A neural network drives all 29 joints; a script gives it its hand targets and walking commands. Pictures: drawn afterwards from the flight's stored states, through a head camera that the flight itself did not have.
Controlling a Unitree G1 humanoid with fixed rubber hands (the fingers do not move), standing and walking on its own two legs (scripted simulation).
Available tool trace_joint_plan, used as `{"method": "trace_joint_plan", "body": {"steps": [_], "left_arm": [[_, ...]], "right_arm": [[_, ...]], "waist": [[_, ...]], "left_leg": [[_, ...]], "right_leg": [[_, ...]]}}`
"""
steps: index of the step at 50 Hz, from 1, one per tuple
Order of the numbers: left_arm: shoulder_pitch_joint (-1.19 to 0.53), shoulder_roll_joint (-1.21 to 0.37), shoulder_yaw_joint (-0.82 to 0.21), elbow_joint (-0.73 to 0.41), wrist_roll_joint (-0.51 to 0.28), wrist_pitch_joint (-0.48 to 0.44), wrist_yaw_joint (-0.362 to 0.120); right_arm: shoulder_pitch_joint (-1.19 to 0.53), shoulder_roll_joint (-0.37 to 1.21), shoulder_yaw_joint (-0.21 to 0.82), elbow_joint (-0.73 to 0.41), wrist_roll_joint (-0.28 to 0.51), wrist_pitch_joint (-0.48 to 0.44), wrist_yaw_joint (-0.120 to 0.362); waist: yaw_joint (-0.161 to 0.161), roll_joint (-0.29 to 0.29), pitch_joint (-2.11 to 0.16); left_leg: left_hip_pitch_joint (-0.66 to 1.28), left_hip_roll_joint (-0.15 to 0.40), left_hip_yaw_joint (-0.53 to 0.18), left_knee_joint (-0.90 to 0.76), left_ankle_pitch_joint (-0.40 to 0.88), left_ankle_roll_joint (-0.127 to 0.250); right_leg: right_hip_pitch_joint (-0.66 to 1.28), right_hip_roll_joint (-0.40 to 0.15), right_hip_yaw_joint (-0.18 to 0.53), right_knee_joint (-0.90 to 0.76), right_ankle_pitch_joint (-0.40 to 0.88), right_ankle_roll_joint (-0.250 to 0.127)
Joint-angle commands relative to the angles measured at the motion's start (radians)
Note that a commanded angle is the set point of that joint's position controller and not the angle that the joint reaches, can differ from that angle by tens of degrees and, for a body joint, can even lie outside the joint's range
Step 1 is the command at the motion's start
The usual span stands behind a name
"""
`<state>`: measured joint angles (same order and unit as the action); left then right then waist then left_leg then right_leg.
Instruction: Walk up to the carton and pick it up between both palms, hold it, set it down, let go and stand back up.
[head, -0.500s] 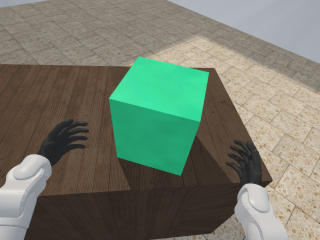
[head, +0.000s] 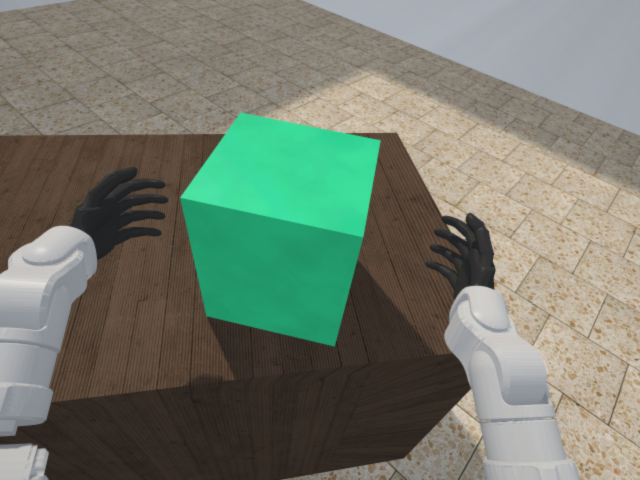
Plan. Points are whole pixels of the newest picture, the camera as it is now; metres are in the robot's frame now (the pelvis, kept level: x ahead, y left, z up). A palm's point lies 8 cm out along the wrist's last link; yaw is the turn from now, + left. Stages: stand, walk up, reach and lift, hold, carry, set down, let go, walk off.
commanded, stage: reach and lift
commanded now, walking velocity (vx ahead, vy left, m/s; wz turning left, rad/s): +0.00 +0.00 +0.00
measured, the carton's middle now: (288, 232) +0.46 +0.01 +0.05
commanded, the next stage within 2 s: none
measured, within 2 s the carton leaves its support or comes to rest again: neither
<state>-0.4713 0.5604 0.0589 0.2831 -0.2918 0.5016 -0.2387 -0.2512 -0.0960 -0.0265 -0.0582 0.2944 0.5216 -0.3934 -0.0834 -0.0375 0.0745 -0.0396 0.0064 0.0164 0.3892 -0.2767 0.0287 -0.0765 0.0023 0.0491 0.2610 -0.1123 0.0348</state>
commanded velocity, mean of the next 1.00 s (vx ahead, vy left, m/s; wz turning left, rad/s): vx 0.00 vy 0.00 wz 0.00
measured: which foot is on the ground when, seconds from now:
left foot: down 0.00-1.00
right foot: down 0.00-1.00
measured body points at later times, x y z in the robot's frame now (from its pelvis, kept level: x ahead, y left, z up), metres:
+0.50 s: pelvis -0.01 +0.00 +0.00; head +0.00 +0.04 +0.45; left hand +0.44 +0.22 +0.18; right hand +0.37 -0.19 +0.17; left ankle -0.04 +0.09 -0.75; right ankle +0.02 -0.15 -0.75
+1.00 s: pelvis -0.01 -0.01 +0.00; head +0.00 +0.03 +0.45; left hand +0.49 +0.17 +0.23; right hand +0.40 -0.20 +0.21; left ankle -0.04 +0.09 -0.75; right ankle +0.02 -0.15 -0.75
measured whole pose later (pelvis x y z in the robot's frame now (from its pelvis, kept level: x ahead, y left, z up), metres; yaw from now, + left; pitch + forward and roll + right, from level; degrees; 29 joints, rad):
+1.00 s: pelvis -0.01 -0.01 +0.00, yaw +2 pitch +2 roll -2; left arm -1.21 0.56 -0.12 1.17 -0.30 0.31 -0.18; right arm -0.97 -0.08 -0.08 0.75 0.28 0.38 -0.35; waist -0.24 -0.05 -0.04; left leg -0.19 0.00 -0.02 0.40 -0.24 0.02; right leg -0.20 -0.01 0.01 0.25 -0.08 0.03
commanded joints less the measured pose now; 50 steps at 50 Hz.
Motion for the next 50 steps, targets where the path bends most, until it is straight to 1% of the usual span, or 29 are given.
{"method": "trace_joint_plan", "body": {"steps": [1,4,6,8,13,14,15,16,18,23,27,32,38,39,41,43,46,48,50], "left_arm": [[-0.363,0.19,0.068,-0.084,0.009,-0.017,0.003],[-0.405,0.19,0.063,-0.068,0.01,-0.016,0.009],[-0.44,0.186,0.06,-0.038,0.013,-0.013,0.011],[-0.48,0.188,0.056,0.0,0.015,-0.012,0.009],[-0.548,0.176,0.045,0.049,0.025,-0.015,0.017],[-0.577,0.191,0.051,0.094,0.021,-0.011,0.013],[-0.588,0.195,0.047,0.108,0.02,-0.013,0.013],[-0.611,0.201,0.046,0.107,0.018,-0.014,0.015],[-0.66,0.195,0.032,0.13,0.014,-0.019,0.021],[-0.765,0.18,-0.01,0.226,0.006,-0.044,0.028],[-0.848,0.173,-0.042,0.316,0.0,-0.066,0.033],[-0.946,0.169,-0.079,0.442,-0.006,-0.1,0.041],[-1.057,0.166,-0.12,0.599,-0.016,-0.153,0.05],[-1.009,0.124,-0.112,0.575,0.004,-0.166,0.049],[-1.057,0.138,-0.099,0.604,0.019,-0.176,0.048],[-1.095,0.146,-0.101,0.645,0.022,-0.188,0.053],[-1.161,0.139,-0.135,0.744,0.001,-0.216,0.06],[-1.21,0.138,-0.157,0.794,-0.017,-0.239,0.068],[-1.237,0.133,-0.174,0.859,-0.027,-0.263,0.073]], "right_arm": [[-0.284,-0.073,-0.027,-0.095,0.004,-0.029,0.0],[-0.326,-0.076,-0.032,-0.077,0.006,-0.036,0.004],[-0.359,-0.083,-0.034,-0.041,0.01,-0.036,0.008],[-0.4,-0.087,-0.039,-0.016,0.009,-0.036,0.01],[-0.464,-0.094,-0.042,0.044,0.014,-0.048,0.019],[-0.534,-0.09,-0.017,0.056,0.032,-0.044,0.025],[-0.542,-0.099,-0.029,0.069,0.034,-0.043,0.026],[-0.558,-0.103,-0.029,0.078,0.032,-0.046,0.026],[-0.6,-0.103,-0.044,0.114,0.026,-0.051,0.028],[-0.699,-0.105,-0.069,0.221,0.011,-0.061,0.029],[-0.784,-0.107,-0.08,0.305,0.004,-0.073,0.031],[-0.89,-0.109,-0.083,0.407,0.0,-0.093,0.038],[-1.006,-0.109,-0.07,0.525,0.004,-0.121,0.046],[-0.938,-0.096,-0.074,0.545,-0.012,-0.136,0.044],[-0.982,-0.097,-0.076,0.565,-0.018,-0.149,0.043],[-1.028,-0.099,-0.075,0.593,-0.018,-0.156,0.045],[-1.106,-0.091,-0.072,0.656,-0.016,-0.167,0.048],[-1.154,-0.088,-0.074,0.679,-0.018,-0.179,0.049],[-1.184,-0.083,-0.065,0.727,-0.015,-0.187,0.053]], "waist": [[-0.025,0.107,-0.301],[-0.031,0.112,-0.331],[-0.038,0.119,-0.332],[-0.046,0.111,-0.34],[-0.061,0.117,-0.366],[-0.029,0.131,-0.357],[-0.046,0.119,-0.366],[-0.045,0.118,-0.382],[-0.059,0.125,-0.402],[-0.099,0.136,-0.43],[-0.122,0.148,-0.452],[-0.139,0.156,-0.476],[-0.151,0.153,-0.509],[-0.153,0.144,-0.55],[-0.151,0.149,-0.56],[-0.149,0.146,-0.536],[-0.156,0.145,-0.496],[-0.16,0.142,-0.533],[-0.164,0.139,-0.546]], "left_leg": [[-0.124,0.025,0.03,-0.078,0.248,-0.019],[-0.119,0.022,0.031,-0.075,0.263,-0.022],[-0.11,0.021,0.028,-0.071,0.286,-0.028],[-0.117,0.018,0.027,-0.07,0.284,-0.026],[-0.102,0.016,0.025,-0.065,0.319,-0.031],[-0.127,-0.002,0.023,-0.059,0.333,-0.025],[-0.125,-0.002,0.02,-0.062,0.326,-0.023],[-0.13,-0.001,0.022,-0.066,0.316,-0.022],[-0.129,0.0,0.022,-0.062,0.317,-0.028],[-0.134,0.002,0.016,-0.056,0.302,-0.039],[-0.144,0.005,0.011,-0.055,0.293,-0.046],[-0.159,0.006,0.005,-0.057,0.284,-0.047],[-0.179,0.005,0.005,-0.064,0.278,-0.035],[-0.118,0.006,-0.002,-0.047,0.324,-0.043],[-0.089,-0.002,0.002,-0.03,0.362,-0.05],[-0.108,-0.007,0.004,-0.037,0.328,-0.046],[-0.159,-0.008,0.004,-0.056,0.233,-0.033],[-0.17,-0.008,0.005,-0.056,0.211,-0.03],[-0.177,-0.008,0.002,-0.056,0.202,-0.024]], "right_leg": [[0.271,-0.012,-0.017,0.059,0.306,-0.077],[0.274,-0.006,-0.022,0.064,0.324,-0.075],[0.269,-0.003,-0.025,0.06,0.332,-0.076],[0.271,-0.001,-0.027,0.059,0.338,-0.075],[0.267,0.008,-0.035,0.059,0.362,-0.074],[0.265,0.003,-0.043,0.069,0.366,-0.086],[0.267,0.005,-0.044,0.07,0.37,-0.083],[0.271,0.006,-0.046,0.073,0.362,-0.081],[0.264,0.009,-0.049,0.073,0.361,-0.081],[0.247,0.011,-0.06,0.067,0.353,-0.085],[0.241,0.012,-0.071,0.067,0.348,-0.087],[0.237,0.012,-0.083,0.071,0.348,-0.087],[0.24,0.006,-0.091,0.079,0.359,-0.086],[0.221,0.017,-0.087,0.073,0.393,-0.074],[0.203,0.02,-0.094,0.064,0.404,-0.07],[0.193,0.019,-0.095,0.061,0.391,-0.066],[0.173,0.01,-0.093,0.063,0.351,-0.067],[0.163,0.008,-0.095,0.068,0.347,-0.068],[0.16,0.003,-0.094,0.073,0.354,-0.069]]}}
